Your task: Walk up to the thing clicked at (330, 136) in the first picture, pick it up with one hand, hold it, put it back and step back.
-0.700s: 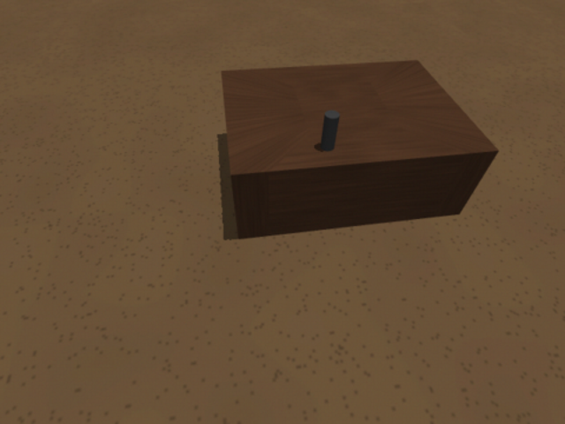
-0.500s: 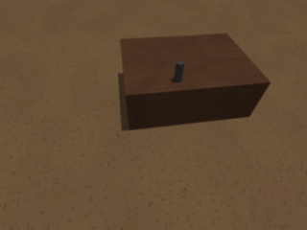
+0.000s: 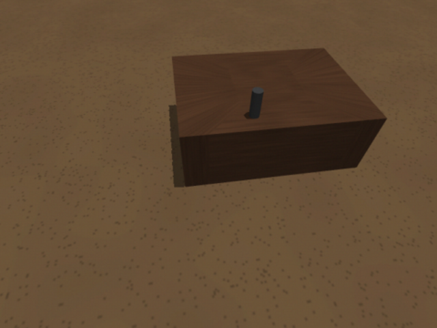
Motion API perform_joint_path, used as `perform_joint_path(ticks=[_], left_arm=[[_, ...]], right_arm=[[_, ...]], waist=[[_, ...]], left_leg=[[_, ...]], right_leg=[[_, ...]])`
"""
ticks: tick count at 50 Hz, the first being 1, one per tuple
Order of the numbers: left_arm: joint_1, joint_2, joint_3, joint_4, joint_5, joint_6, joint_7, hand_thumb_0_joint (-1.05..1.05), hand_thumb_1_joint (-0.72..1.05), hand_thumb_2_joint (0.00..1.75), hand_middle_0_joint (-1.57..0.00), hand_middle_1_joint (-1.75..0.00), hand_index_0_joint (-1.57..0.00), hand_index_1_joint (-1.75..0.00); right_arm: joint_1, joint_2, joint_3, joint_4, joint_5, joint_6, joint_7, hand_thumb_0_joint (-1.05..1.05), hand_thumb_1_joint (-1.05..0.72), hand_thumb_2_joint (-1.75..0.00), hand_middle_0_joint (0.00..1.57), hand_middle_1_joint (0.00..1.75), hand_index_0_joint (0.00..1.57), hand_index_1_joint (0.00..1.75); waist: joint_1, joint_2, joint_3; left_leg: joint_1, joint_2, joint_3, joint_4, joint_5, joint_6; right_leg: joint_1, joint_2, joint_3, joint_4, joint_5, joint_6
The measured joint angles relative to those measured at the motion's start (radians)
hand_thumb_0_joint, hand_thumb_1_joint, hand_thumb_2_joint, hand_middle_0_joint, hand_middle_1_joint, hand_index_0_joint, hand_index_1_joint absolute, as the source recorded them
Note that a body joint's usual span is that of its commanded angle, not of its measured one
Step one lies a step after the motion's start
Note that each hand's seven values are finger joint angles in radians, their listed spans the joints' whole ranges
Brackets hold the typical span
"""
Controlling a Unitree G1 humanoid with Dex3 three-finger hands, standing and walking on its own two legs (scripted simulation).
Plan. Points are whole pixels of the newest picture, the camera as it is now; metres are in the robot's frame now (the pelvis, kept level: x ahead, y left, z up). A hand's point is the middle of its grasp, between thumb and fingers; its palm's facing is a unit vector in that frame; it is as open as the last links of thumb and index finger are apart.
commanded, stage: stand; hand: right
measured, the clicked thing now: (255, 103) +1.17 -0.17 -0.32
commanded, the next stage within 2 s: walk up in 0.42 s
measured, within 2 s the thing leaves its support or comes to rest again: neither
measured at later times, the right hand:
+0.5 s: hand out of the picture +0.07 -0.26 -0.15, palm faces -0.03 +0.94 -0.34, open 7.3 cm
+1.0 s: hand (373, 289) +0.25 -0.34 -0.15, palm faces -0.20 +0.91 -0.36, open 7.4 cm
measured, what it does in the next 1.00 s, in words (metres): walks ahead: right foot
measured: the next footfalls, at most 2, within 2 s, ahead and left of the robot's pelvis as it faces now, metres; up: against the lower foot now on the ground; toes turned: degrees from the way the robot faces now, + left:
right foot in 0.68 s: +0.14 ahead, -0.17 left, +0.00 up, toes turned -1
left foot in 1.12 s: +0.34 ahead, +0.09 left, +0.00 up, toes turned +13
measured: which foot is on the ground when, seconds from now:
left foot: down 0.00-0.70, up 0.72-1.00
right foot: down 0.00-0.48, up 0.50-0.66, down 0.68-1.00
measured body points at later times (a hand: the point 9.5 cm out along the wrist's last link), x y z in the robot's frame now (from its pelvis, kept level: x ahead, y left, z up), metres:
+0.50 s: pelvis +0.01 +0.00 +0.00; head +0.01 +0.00 +0.45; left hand +0.08 +0.30 -0.13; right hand +0.08 -0.31 -0.13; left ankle -0.01 +0.11 -0.75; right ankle -0.02 -0.13 -0.74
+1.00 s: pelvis +0.15 -0.07 -0.01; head +0.17 -0.07 +0.44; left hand +0.12 +0.25 -0.12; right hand +0.26 -0.38 -0.12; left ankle +0.24 +0.09 -0.71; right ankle +0.10 -0.17 -0.75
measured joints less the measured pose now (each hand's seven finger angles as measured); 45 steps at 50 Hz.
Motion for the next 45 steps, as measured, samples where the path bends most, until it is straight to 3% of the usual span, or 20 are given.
perform_joint_path(ticks=[21,25,28,30,34,36,38,41,45], left_arm=[[0.01,0.002,0.001,-0.001,0.001,0.0,0.001,0.01,0.9,0.9,-0.21,-0.3,-0.2,-0.3],[0.038,0.019,0.043,-0.045,0.024,0.0,-0.038,0.01,0.9,0.9,-0.21,-0.3,-0.21,-0.3],[0.049,0.047,0.07,-0.077,0.031,0.004,-0.053,0.01,0.9,0.9,-0.21,-0.3,-0.21,-0.3],[0.054,0.067,0.083,-0.095,0.029,0.003,-0.062,0.01,0.9,0.9,-0.21,-0.3,-0.21,-0.3],[0.075,0.086,0.102,-0.128,0.031,-0.015,-0.076,0.01,0.9,0.9,-0.21,-0.3,-0.2,-0.3],[0.09,0.086,0.111,-0.149,0.036,-0.036,-0.071,0.01,0.9,0.9,-0.21,-0.3,-0.2,-0.3],[0.111,0.08,0.113,-0.169,0.041,-0.05,-0.061,0.01,0.9,0.9,-0.21,-0.3,-0.2,-0.3],[0.149,0.058,0.099,-0.18,0.028,-0.051,-0.055,0.01,0.9,0.9,-0.21,-0.3,-0.2,-0.3],[0.196,0.039,0.085,-0.186,0.019,-0.054,-0.054,0.01,0.9,0.9,-0.21,-0.3,-0.21,-0.3]], right_arm=[[0.006,-0.002,-0.001,-0.001,0.0,0.002,0.0,0.0,-0.9,-0.9,0.2,0.3,0.21,0.3],[0.067,-0.004,-0.041,-0.047,-0.015,-0.013,0.031,0.0,-0.9,-0.9,0.2,0.3,0.21,0.3],[0.116,-0.008,-0.065,-0.082,-0.025,-0.03,0.037,0.0,-0.9,-0.9,0.2,0.3,0.21,0.3],[0.148,-0.013,-0.073,-0.098,-0.029,-0.033,0.04,0.0,-0.9,-0.9,0.21,0.3,0.21,0.3],[0.194,-0.046,-0.088,-0.122,-0.034,-0.02,0.046,0.0,-0.9,-0.9,0.21,0.3,0.21,0.3],[0.211,-0.066,-0.093,-0.128,-0.035,-0.006,0.041,0.0,-0.9,-0.9,0.21,0.3,0.21,0.3],[0.214,-0.07,-0.092,-0.12,-0.029,0.013,0.029,0.01,-0.9,-0.9,0.2,0.3,0.21,0.3],[0.203,-0.081,-0.086,-0.124,-0.018,0.005,0.035,0.01,-0.91,-0.9,0.2,0.3,0.21,0.3],[0.188,-0.089,-0.085,-0.164,-0.011,-0.015,0.058,0.01,-0.91,-0.9,0.2,0.3,0.21,0.3]], waist=[[0.0,0.001,-0.002],[0.002,-0.01,-0.027],[-0.002,-0.022,-0.023],[-0.009,-0.03,-0.016],[-0.016,-0.01,0.001],[-0.015,0.025,0.008],[-0.004,0.038,0.001],[0.014,0.055,0.0],[0.025,0.061,0.003]], left_leg=[[0.003,0.002,0.0,-0.003,0.001,-0.001],[-0.033,-0.009,-0.014,0.076,-0.093,0.031],[-0.033,-0.012,-0.025,0.08,-0.066,0.04],[-0.019,-0.011,-0.034,0.074,-0.077,0.033],[0.0,0.015,-0.049,0.124,-0.131,0.004],[-0.044,0.041,-0.079,0.286,-0.238,0.024],[-0.145,0.013,-0.11,0.534,-0.289,0.031],[-0.266,0.001,-0.087,0.7,-0.201,0.024],[-0.36,0.027,-0.065,0.63,-0.102,0.001]], right_leg=[[0.003,0.001,0.0,-0.004,0.002,-0.001],[-0.073,-0.003,-0.013,0.19,-0.225,-0.042],[-0.173,-0.003,-0.005,0.38,-0.276,-0.054],[-0.215,-0.014,0.004,0.403,-0.291,-0.055],[-0.22,-0.029,-0.009,0.279,-0.192,-0.049],[-0.192,-0.005,-0.048,0.255,-0.048,-0.039],[-0.174,0.003,-0.076,0.273,-0.073,-0.042],[-0.092,0.013,-0.099,0.191,-0.079,-0.055],[0.005,0.025,-0.124,0.077,-0.064,-0.062]])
